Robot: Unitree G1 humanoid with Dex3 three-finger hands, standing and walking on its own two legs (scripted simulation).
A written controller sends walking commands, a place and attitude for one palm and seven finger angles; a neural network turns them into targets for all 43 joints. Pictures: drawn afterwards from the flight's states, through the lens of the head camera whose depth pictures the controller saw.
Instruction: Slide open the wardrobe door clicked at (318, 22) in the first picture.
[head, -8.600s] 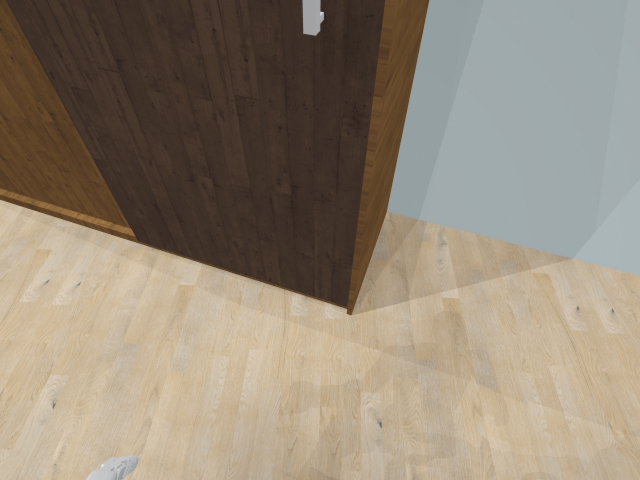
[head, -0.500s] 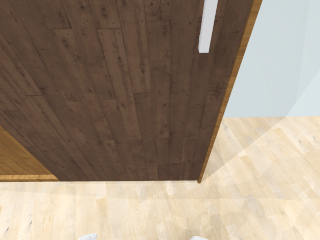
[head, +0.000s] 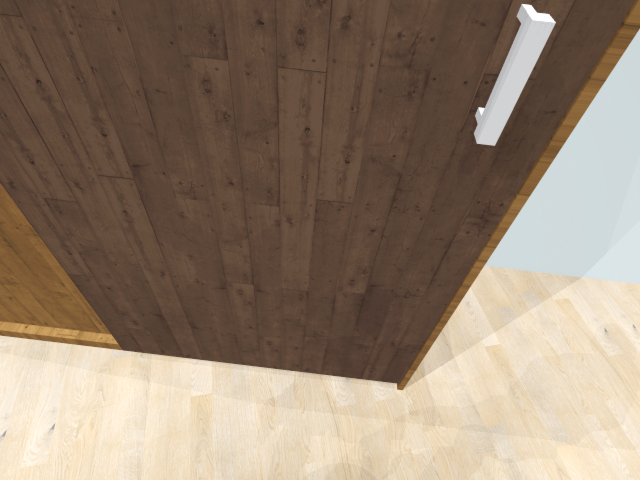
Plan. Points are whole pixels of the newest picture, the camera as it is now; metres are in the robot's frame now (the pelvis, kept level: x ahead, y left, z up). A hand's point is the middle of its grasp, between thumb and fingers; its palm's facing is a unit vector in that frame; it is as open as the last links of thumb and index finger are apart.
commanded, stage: come to a stop and stand still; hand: right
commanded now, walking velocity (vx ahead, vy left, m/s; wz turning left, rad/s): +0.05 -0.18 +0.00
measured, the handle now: (505, 77) +0.50 -0.16 +0.28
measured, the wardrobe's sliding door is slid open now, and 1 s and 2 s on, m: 0.00 0.00 0.00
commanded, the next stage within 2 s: look again from close up in 1.24 s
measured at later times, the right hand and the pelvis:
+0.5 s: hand out of the picture -0.04 -0.21 -0.17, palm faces +0.06 +0.98 -0.20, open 7.4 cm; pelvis -0.03 -0.03 +0.01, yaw +0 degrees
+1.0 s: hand out of the picture +0.00 -0.21 -0.16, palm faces +0.03 +0.97 -0.24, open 7.4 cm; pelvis -0.02 -0.03 +0.00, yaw +0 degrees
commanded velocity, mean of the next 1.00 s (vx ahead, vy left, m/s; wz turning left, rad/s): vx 0.01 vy -0.01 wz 0.00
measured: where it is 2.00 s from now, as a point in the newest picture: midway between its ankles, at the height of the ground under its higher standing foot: outside the picture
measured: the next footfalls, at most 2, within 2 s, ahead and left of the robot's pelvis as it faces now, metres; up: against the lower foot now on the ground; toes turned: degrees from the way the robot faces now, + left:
right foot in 0.28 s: -0.02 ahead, -0.15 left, +0.00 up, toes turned -2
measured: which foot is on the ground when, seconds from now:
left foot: down 0.00-1.00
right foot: up 0.00-0.26, down 0.28-1.00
